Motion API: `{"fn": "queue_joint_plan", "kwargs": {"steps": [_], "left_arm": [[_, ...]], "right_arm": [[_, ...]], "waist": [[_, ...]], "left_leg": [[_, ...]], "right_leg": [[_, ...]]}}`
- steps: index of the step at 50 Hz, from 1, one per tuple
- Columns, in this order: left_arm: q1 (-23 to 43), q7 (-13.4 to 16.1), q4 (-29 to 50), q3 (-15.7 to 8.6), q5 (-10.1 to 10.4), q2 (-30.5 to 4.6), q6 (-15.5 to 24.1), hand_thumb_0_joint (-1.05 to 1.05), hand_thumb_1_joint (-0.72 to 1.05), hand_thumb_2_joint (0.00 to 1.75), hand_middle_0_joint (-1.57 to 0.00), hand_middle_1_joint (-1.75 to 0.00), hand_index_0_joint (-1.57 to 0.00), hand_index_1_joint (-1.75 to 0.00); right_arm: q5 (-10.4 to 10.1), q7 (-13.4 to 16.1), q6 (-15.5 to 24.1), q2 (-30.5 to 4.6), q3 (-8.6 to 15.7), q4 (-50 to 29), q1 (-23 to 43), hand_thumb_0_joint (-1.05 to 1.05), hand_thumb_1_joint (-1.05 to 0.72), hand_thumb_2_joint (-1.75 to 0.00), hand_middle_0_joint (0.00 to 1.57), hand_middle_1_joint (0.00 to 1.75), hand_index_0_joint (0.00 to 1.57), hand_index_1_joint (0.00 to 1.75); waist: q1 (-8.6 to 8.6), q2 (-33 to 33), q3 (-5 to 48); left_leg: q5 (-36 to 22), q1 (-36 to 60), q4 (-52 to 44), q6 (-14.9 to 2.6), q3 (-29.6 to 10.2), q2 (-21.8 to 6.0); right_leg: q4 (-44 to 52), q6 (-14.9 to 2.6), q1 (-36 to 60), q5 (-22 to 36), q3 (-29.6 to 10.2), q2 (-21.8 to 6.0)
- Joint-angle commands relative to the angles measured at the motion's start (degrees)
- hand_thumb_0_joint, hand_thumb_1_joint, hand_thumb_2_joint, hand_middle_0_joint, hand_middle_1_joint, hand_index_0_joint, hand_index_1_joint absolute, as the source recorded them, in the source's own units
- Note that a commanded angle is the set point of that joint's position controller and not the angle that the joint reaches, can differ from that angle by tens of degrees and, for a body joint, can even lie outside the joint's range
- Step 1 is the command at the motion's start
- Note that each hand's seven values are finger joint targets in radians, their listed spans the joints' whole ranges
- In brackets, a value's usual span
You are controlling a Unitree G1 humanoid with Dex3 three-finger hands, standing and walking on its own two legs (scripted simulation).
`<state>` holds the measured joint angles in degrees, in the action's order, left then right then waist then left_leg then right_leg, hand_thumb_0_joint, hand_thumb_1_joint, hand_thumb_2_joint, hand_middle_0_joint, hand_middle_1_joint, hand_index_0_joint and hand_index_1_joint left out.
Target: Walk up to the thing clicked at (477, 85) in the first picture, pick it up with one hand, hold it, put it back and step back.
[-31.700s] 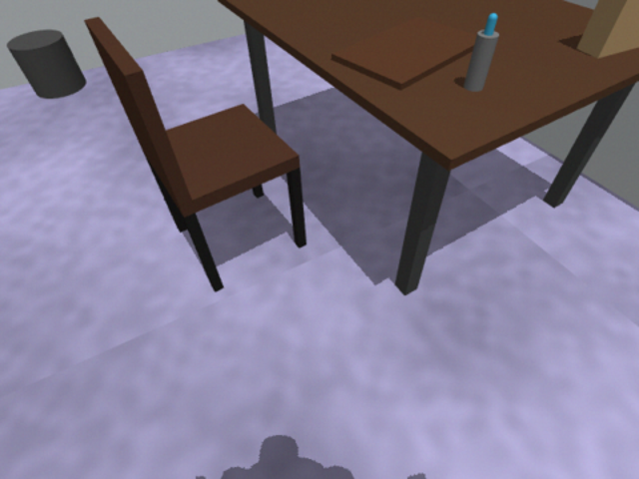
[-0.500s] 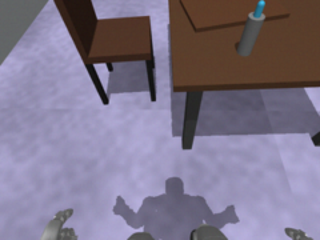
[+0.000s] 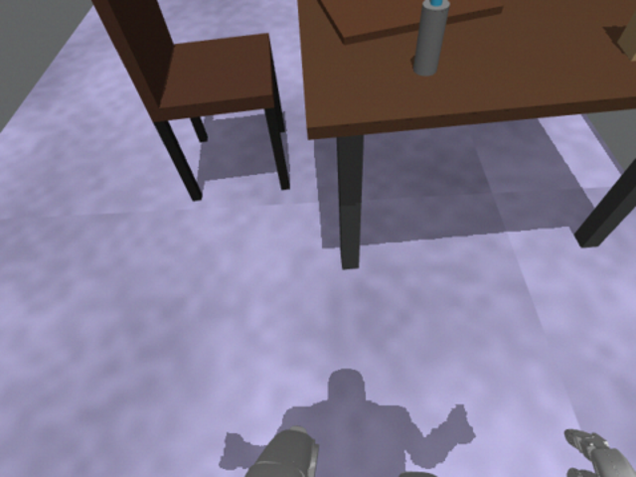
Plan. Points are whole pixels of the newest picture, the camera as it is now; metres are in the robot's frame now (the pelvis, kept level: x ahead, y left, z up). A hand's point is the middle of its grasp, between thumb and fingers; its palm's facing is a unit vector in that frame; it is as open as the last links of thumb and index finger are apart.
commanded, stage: step back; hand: right
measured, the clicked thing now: (432, 27) +0.92 -0.18 +0.06
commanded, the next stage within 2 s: stand in 1.66 s
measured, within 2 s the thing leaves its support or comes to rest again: neither
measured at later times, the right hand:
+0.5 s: hand out of the picture -0.02 -0.29 -0.14, palm faces -0.09 +0.91 -0.40, open 7.3 cm
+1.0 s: hand out of the picture -0.17 -0.29 -0.15, palm faces -0.13 +0.93 -0.33, open 7.4 cm
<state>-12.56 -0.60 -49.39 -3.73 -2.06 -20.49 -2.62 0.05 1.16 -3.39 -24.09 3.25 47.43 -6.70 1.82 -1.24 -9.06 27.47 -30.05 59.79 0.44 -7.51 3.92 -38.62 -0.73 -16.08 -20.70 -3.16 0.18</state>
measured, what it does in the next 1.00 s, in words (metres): walks backwards: left foot, then right foot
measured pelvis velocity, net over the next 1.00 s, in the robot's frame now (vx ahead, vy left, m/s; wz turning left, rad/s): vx -0.25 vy -0.04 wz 0.09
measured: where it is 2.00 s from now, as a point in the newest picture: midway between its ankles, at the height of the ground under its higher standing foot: outside the picture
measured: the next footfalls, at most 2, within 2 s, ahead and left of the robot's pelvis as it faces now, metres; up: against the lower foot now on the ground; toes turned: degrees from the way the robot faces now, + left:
left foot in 0.20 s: -0.05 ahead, +0.12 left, +0.00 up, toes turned +3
right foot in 0.52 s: -0.18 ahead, -0.15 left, +0.00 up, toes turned +6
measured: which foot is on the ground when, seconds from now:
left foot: up 0.00-0.18, down 0.20-0.54, up 0.56-0.82, down 0.84-1.00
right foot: down 0.00-0.22, up 0.24-0.50, down 0.52-1.00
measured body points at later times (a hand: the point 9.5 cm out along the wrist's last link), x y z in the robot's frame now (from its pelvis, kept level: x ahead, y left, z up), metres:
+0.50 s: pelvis -0.17 -0.03 -0.01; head -0.11 -0.03 +0.44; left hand -0.08 +0.30 -0.12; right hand -0.02 -0.34 -0.11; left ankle -0.09 +0.12 -0.72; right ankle -0.20 -0.15 -0.72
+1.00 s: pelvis -0.25 -0.04 +0.00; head -0.24 -0.04 +0.45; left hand -0.23 +0.29 -0.11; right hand -0.16 -0.34 -0.13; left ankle -0.26 +0.10 -0.72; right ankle -0.22 -0.15 -0.72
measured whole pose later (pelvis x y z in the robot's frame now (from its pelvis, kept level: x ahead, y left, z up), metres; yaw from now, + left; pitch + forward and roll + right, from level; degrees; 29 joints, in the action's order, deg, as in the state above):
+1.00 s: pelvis -0.25 -0.04 +0.00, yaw +5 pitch -3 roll +1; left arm -13.2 -1.0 -56.5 -3.8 -1.0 -23.5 -0.2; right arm 2.3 -1.5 0.0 -19.9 1.9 56.3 -12.6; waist 0.6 1.1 -3.5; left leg 17.9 -13.0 33.3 0.3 -1.3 0.2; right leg -38.5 -1.1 -16.4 -24.2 0.3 -1.2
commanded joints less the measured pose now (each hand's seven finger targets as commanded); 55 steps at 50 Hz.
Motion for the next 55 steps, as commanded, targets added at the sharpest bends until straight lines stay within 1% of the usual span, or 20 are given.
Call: {"fn": "queue_joint_plan", "kwargs": {"steps": [1, 6, 9, 11, 12, 15, 20, 24, 26, 27, 28, 31, 36, 40, 42, 43, 44, 50, 53, 55], "left_arm": [[6.6, 2.2, 7.9, -4.6, -0.4, -15.8, 2.1, 0.0, 0.9, 0.9, -0.2, -0.3, -0.2, -0.3], [3.2, 3.1, 8.2, -4.2, -0.2, -15.9, 1.2, 0.0, 0.9, 0.9, -0.2, -0.3, -0.2, -0.3], [4.4, 2.5, 8.9, -3.2, 0.9, -15.1, 0.0, 0.0, 0.9, 0.9, -0.2, -0.3, -0.2, -0.3], [3.4, 2.2, 9.8, -1.9, 1.7, -11.1, 0.0, 0.0, 0.9, 0.9, -0.2, -0.3, -0.2, -0.3], [7.7, 2.9, 9.5, -3.3, 1.1, -13.5, -0.2, 0.0, 0.9, 0.9, -0.2, -0.3, -0.2, -0.3], [4.1, 2.4, 6.3, -3.5, 2.0, -12.9, -0.7, 0.0, 0.9, 0.9, -0.2, -0.3, -0.2, -0.3], [2.8, 1.5, 5.6, -3.1, 1.0, -11.7, 0.3, 0.0, 0.9, 0.9, -0.2, -0.3, -0.2, -0.3], [-3.4, 1.4, 1.3, -3.0, 0.7, -11.0, 1.9, 0.0, 0.9, 0.9, -0.2, -0.3, -0.2, -0.3], [-4.1, 1.8, 1.0, -5.2, -0.9, -18.9, 3.0, 0.0, 0.9, 0.9, -0.2, -0.3, -0.2, -0.3], [0.2, 1.9, 3.2, -6.4, -0.9, -24.3, 2.8, 0.0, 0.9, 0.9, -0.2, -0.3, -0.2, -0.3], [3.1, 2.2, 4.0, -6.1, -0.4, -23.3, 3.2, 0.0, 0.9, 0.9, -0.2, -0.3, -0.2, -0.3], [8.2, 2.5, 4.1, -4.2, -0.6, -16.3, 3.7, 0.0, 0.9, 0.9, -0.2, -0.3, -0.2, -0.3], [0.2, 2.0, 1.8, -4.6, -1.1, -17.1, 4.2, 0.0, 0.9, 0.9, -0.2, -0.3, -0.2, -0.3], [3.7, 1.2, 2.0, -3.7, -0.1, -16.8, 3.5, 0.0, 0.9, 0.9, -0.2, -0.3, -0.2, -0.3], [1.7, 0.9, 1.6, -1.8, 0.0, -12.2, 3.3, 0.0, 0.9, 0.9, -0.2, -0.3, -0.2, -0.3], [4.1, 0.7, 1.3, -1.3, 1.2, -10.6, 3.3, 0.0, 0.9, 0.9, -0.2, -0.3, -0.2, -0.3], [7.2, 1.0, 0.3, -3.0, 0.8, -14.9, 3.3, 0.0, 0.9, 0.9, -0.2, -0.3, -0.2, -0.3], [-1.1, 0.6, -5.0, -2.5, 0.9, -11.8, 5.2, 0.0, 0.9, 0.9, -0.2, -0.3, -0.2, -0.3], [0.2, 1.0, -5.0, -4.2, -0.4, -20.1, 6.2, 0.0, 0.9, 0.9, -0.2, -0.3, -0.2, -0.3], [3.7, 1.3, -3.3, -3.9, 0.0, -17.5, 6.6, 0.0, 0.9, 0.9, -0.2, -0.3, -0.2, -0.3]], "right_arm": [[0.0, 1.2, 2.1, -9.0, 2.1, -3.0, -3.0, 0.0, -0.9, -0.9, 0.2, 0.3, 0.2, 0.3], [1.0, 0.7, 2.4, -8.1, 2.0, -3.7, -3.0, 0.0, -0.9, -0.9, 0.2, 0.3, 0.2, 0.3], [1.5, 0.5, 2.9, -8.6, 2.9, -0.9, -8.1, 0.0, -0.9, -0.9, 0.2, 0.3, 0.2, 0.3], [1.8, 0.2, 2.8, -17.9, 4.6, -2.7, -3.2, 0.0, -0.9, -0.9, 0.2, 0.3, 0.2, 0.3], [1.7, 0.0, 2.9, -20.2, 5.1, -3.2, -3.4, 0.0, -0.9, -0.9, 0.2, 0.3, 0.2, 0.3], [2.3, 0.7, 3.0, -13.4, 2.9, -3.0, 1.6, 0.0, -0.9, -0.9, 0.2, 0.3, 0.2, 0.3], [2.3, 0.7, 2.2, -11.8, 2.9, -3.8, -0.2, 0.0, -0.9, -0.9, 0.2, 0.3, 0.2, 0.3], [1.2, 0.1, 0.9, -13.1, 3.0, -3.3, 1.0, 0.0, -0.9, -0.9, 0.2, 0.3, 0.2, 0.3], [0.9, -0.3, 0.9, -6.9, 1.1, -4.6, 0.0, 0.0, -0.9, -0.9, 0.2, 0.3, 0.2, 0.3], [0.9, 0.8, 0.8, -7.7, 1.9, -5.4, 3.0, 0.0, -0.9, -0.9, 0.2, 0.3, 0.2, 0.3], [0.7, 0.9, 0.6, -10.3, 3.0, -4.5, 3.6, 0.0, -0.9, -0.9, 0.2, 0.3, 0.2, 0.3], [0.2, 0.5, 1.4, -9.7, 2.3, -0.9, -1.7, 0.0, -0.9, -0.9, 0.2, 0.3, 0.2, 0.3], [1.9, -0.8, 2.4, -8.8, 2.1, -0.8, 1.4, 0.0, -0.9, -0.9, 0.2, 0.3, 0.2, 0.3], [1.8, -1.3, 4.0, -7.5, 2.4, 3.4, -4.1, 0.0, -0.9, -0.9, 0.2, 0.3, 0.2, 0.3], [2.5, -0.9, 4.7, -9.9, 3.6, 5.0, -7.5, 0.0, -0.9, -0.9, 0.2, 0.3, 0.2, 0.3], [2.3, -1.0, 4.9, -14.2, 3.7, 4.2, -4.3, 0.0, -0.9, -0.9, 0.2, 0.3, 0.2, 0.3], [2.1, -1.3, 4.9, -16.1, 4.0, 3.7, -3.0, 0.0, -0.9, -0.9, 0.2, 0.3, 0.2, 0.3], [1.5, -1.7, 4.2, -9.0, 1.4, 3.7, 2.2, 0.0, -0.9, -0.9, 0.2, 0.3, 0.2, 0.3], [1.6, -1.2, 3.7, -7.9, 1.7, 4.5, 0.3, 0.0, -0.9, -0.9, 0.2, 0.3, 0.2, 0.3], [1.1, -1.4, 4.1, -8.6, 1.8, 5.4, -2.4, 0.0, -0.9, -0.9, 0.2, 0.3, 0.2, 0.3]], "waist": [[-1.53, 9.5, 8.5], [0.55, 12.4, 11.2], [-1.53, 9.4, 14.1], [-0.11, -9.2, 13.4], [-3.91, -11.3, 12.3], [0.56, -3.8, 10.5], [-1.43, -9.4, 10.2], [0.48, -9.5, 16.1], [0.4, 9.5, 11.6], [3.22, 14.1, 10.4], [1.91, 10.8, 6.5], [-2.58, 5.6, 6.1], [3.03, 10.2, 7.1], [-0.55, 10.3, 8.5], [-1.82, 1.6, 10.4], [-1.92, -8.9, 9.0], [-3.1, -6.3, 4.7], [1.74, -5.8, 6.8], [1.4, 7.7, 3.3], [-0.07, 3.4, 2.6]], "left_leg": [[1.5, 3.6, 8.4, 0.3, -0.2, 1.5], [2.3, 4.7, -16.4, -0.26, 4.1, -2.8], [-16.7, 17.1, -36.7, -1.59, 7.4, -2.5], [-30.6, 21.2, -38.8, -12.37, -17.9, -22.7], [-33.8, 12.2, -40.2, -19.1, -24.3, -28.7], [-37.0, 13.2, -35.5, -13.9, -7.9, -19.3], [-38.2, 20.1, -32.5, -14.78, -6.1, -19.2], [-28.9, 19.2, -26.1, -9.91, -1.5, -15.3], [-2.5, -4.5, -12.7, -2.55, 2.2, -2.6], [8.4, -1.3, -2.2, -0.34, -2.5, -0.3], [7.1, 1.0, 5.7, 0.14, -6.6, -2.3], [-1.7, 1.3, 8.8, 0.33, -2.3, 0.6], [1.7, 0.1, -11.5, 0.92, 2.4, -2.7], [-4.6, 18.4, -35.5, -0.83, 8.9, -1.8], [-2.2, 30.2, -40.0, -3.87, -3.8, -8.5], [16.2, 22.6, -46.5, -9.61, -21.2, -19.3], [21.2, 10.6, -48.3, -13.9, -23.1, -22.9], [-0.2, 6.3, -35.6, -5.18, -2.2, -11.3], [5.8, 2.5, -13.9, -1.22, 1.9, -2.6], [1.6, 2.9, -12.3, -1.23, -0.1, -4.7]], "right_leg": [[10.4, -11.39, -1.0, 30.1, -8.0, -12.9], [6.1, -10.68, 11.5, 36.0, -10.3, -14.9], [-1.3, -6.61, 6.2, 29.9, -7.2, -11.7], [-13.7, -0.7, -10.7, -3.0, 2.2, 2.3], [-25.9, 0.08, -7.3, -17.5, -2.5, 2.9], [-34.8, -0.72, -9.1, -10.6, -7.9, 5.0], [-16.5, 2.06, -7.5, -11.2, -1.6, 1.9], [15.8, -0.35, 6.4, 2.9, 5.0, 2.0], [18.4, -4.6, 13.6, 3.2, -19.3, -11.6], [21.5, -15.71, -1.3, 3.8, -30.7, -25.1], [22.7, -17.57, -8.8, 2.6, -31.6, -26.4], [14.1, -10.8, -3.1, 15.3, -10.6, -14.1], [15.8, -10.09, 8.2, -6.1, -13.1, -13.7], [13.3, -8.19, 0.5, -3.4, -9.0, -13.1], [4.0, -3.78, -10.4, -2.9, -4.0, -8.4], [-3.2, -0.25, -13.9, -9.2, 3.6, -1.0], [-10.1, -0.11, -7.8, -12.6, 1.6, -2.3], [13.9, -0.84, 11.9, 2.9, 4.0, 0.3], [27.2, -10.57, 2.1, -24.6, -26.4, -20.2], [25.0, -11.73, 3.0, -14.1, -22.6, -19.8]]}}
